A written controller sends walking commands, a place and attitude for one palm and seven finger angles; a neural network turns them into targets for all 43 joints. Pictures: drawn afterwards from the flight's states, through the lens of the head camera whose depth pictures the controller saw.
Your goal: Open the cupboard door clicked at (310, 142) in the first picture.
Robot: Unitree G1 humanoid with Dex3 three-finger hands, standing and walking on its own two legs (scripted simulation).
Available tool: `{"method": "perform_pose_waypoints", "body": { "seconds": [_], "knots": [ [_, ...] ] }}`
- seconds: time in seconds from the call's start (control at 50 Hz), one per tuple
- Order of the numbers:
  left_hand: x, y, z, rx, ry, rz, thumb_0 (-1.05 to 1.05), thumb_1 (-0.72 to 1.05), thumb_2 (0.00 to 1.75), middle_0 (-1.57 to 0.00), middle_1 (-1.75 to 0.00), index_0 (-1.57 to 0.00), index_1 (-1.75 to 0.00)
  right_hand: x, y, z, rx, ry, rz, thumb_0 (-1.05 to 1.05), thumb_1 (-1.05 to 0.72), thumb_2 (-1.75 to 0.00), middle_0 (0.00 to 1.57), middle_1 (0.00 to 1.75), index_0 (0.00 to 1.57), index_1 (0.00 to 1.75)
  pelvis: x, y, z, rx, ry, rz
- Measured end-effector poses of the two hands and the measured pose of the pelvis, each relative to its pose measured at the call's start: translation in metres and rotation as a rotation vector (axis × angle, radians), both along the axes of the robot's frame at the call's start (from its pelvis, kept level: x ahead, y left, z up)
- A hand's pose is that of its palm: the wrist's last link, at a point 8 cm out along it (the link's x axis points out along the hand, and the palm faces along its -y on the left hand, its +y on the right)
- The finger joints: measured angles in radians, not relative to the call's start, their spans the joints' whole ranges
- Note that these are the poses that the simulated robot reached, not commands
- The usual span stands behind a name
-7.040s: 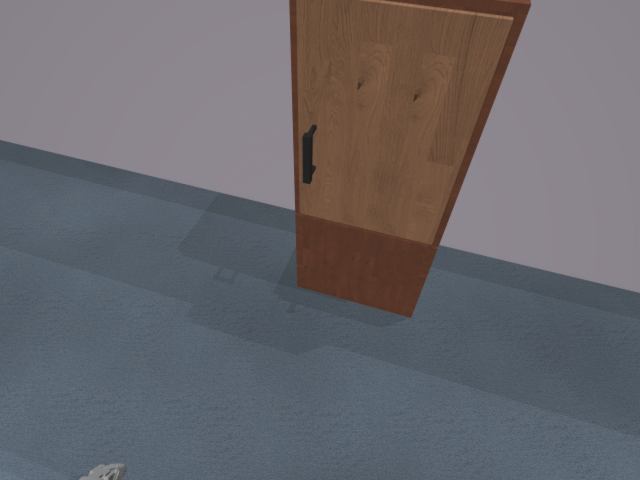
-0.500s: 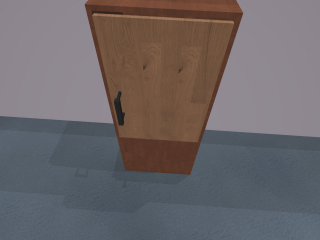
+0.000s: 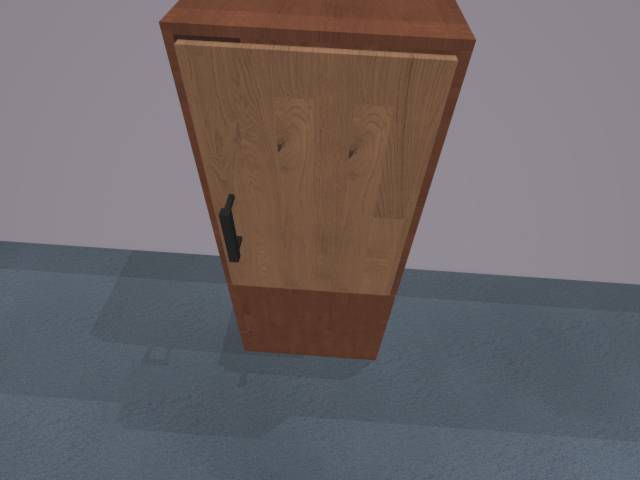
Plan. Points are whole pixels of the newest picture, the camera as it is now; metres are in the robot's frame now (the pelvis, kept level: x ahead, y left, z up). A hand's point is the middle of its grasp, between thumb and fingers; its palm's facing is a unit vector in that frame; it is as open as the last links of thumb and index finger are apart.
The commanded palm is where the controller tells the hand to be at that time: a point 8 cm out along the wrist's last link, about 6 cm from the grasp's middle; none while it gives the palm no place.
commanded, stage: shuffle to correct the standing spot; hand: left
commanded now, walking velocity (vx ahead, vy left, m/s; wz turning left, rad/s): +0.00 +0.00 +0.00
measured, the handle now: (232, 229) +0.58 +0.22 -0.10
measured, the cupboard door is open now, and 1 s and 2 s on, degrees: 0 0 0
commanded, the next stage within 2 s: come to a stop and stand still in 0.12 s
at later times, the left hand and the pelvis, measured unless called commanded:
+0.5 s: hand out of the picture +0.03 +0.21 -0.18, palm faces +0.05 -0.97 -0.23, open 7.4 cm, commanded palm none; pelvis +0.03 +0.02 -0.01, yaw +1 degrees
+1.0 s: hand out of the picture +0.02 +0.27 -0.16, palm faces +0.01 -0.95 -0.31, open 7.4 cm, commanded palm none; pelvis -0.04 +0.03 +0.00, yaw +1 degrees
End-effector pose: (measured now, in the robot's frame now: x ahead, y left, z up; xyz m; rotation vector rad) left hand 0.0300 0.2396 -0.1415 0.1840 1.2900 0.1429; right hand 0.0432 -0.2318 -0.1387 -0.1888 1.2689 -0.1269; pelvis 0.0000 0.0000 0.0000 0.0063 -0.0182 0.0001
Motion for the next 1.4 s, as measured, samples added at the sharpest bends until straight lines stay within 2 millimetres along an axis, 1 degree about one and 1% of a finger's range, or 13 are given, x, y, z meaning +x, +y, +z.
{"method": "perform_pose_waypoints", "body": {
  "seconds": [0.16,0.28,0.36,0.46,0.62,0.74,0.82,0.88,1.04,1.14,1.22,1.3,1.4],
  "knots": [
    [0.000,0.000,0.001,0.011,0.018,0.006,0.00,0.91,0.90,-0.20,-0.29,-0.20,-0.30,-0.001,-0.008,-0.001,-0.009,0.021,-0.004,0.00,-0.91,-0.90,0.20,0.30,0.20,0.30,0.005,-0.004,0.000,0.001,0.003,0.000],
    [-0.012,-0.003,-0.008,-0.008,0.054,0.034,0.00,0.91,0.90,-0.20,-0.29,-0.20,-0.30,-0.008,-0.006,-0.007,-0.008,0.085,0.007,0.00,-0.91,-0.90,0.20,0.30,0.20,0.30,0.018,-0.001,-0.006,-0.019,0.007,0.017],
    [-0.018,0.001,-0.011,-0.006,0.095,0.042,0.00,0.91,0.90,-0.20,-0.29,-0.20,-0.30,-0.001,0.003,-0.009,-0.013,0.059,-0.007,0.00,-0.91,-0.90,0.20,0.30,0.20,0.30,0.028,0.008,-0.010,-0.013,0.022,0.021],
    [-0.013,0.010,-0.011,0.007,0.071,0.061,0.01,0.91,0.90,-0.20,-0.29,-0.20,-0.30,0.015,0.015,-0.010,-0.011,0.003,-0.020,0.00,-0.91,-0.90,0.20,0.30,0.20,0.30,0.033,0.017,-0.012,-0.014,0.015,0.020],
    [0.008,0.036,-0.004,0.042,-0.048,0.053,0.01,0.91,0.90,-0.20,-0.29,-0.20,-0.30,0.041,0.020,-0.002,-0.030,-0.113,-0.002,0.00,-0.91,-0.90,0.20,0.30,0.20,0.30,0.018,0.028,-0.012,-0.013,-0.021,0.014],
    [0.017,0.055,0.008,0.070,-0.130,0.019,0.00,0.91,0.90,-0.20,-0.29,-0.20,-0.30,0.043,0.011,0.012,-0.056,-0.183,0.017,0.00,-0.91,-0.90,0.20,0.30,0.20,0.30,-0.003,0.031,-0.008,-0.013,-0.044,0.010],
    [0.014,0.064,0.016,0.084,-0.156,-0.001,0.00,0.91,0.90,-0.20,-0.29,-0.20,-0.30,0.035,0.002,0.022,-0.076,-0.201,0.028,0.00,-0.91,-0.90,0.20,0.30,0.20,0.30,-0.016,0.032,-0.004,-0.012,-0.050,0.009],
    [0.006,0.069,0.020,0.092,-0.153,-0.011,0.00,0.91,0.90,-0.20,-0.29,-0.20,-0.30,0.023,-0.005,0.026,-0.091,-0.193,0.032,0.00,-0.91,-0.90,0.20,0.30,0.20,0.30,-0.025,0.032,-0.001,-0.011,-0.049,0.009],
    [-0.033,0.072,0.019,0.100,-0.073,-0.014,0.00,0.91,0.90,-0.20,-0.29,-0.20,-0.30,-0.022,-0.021,0.024,-0.110,-0.100,0.018,0.00,-0.91,-0.90,0.20,0.30,0.20,0.30,-0.042,0.029,0.002,-0.009,-0.040,0.013],
    [-0.059,0.066,0.015,0.090,-0.006,-0.005,0.01,0.91,0.90,-0.20,-0.29,-0.20,-0.30,-0.049,-0.025,0.019,-0.104,-0.027,0.003,0.00,-0.91,-0.90,0.20,0.30,0.20,0.30,-0.048,0.025,0.002,-0.010,-0.037,0.015],
    [-0.074,0.058,0.011,0.076,0.034,0.003,0.01,0.91,0.90,-0.20,-0.29,-0.20,-0.30,-0.065,-0.024,0.016,-0.094,0.019,-0.008,0.00,-0.91,-0.90,0.20,0.30,0.20,0.30,-0.050,0.022,0.003,-0.011,-0.035,0.016],
    [-0.081,0.048,0.008,0.060,0.054,0.010,0.01,0.91,0.90,-0.20,-0.29,-0.20,-0.30,-0.074,-0.020,0.012,-0.078,0.044,-0.015,0.00,-0.91,-0.90,0.20,0.30,0.20,0.30,-0.052,0.020,0.003,-0.011,-0.036,0.017],
    [-0.082,0.036,0.005,0.040,0.052,0.013,0.01,0.91,0.90,-0.20,-0.29,-0.20,-0.30,-0.077,-0.013,0.008,-0.055,0.052,-0.019,0.00,-0.91,-0.90,0.20,0.30,0.20,0.30,-0.054,0.017,0.003,-0.012,-0.039,0.017]
  ]
}}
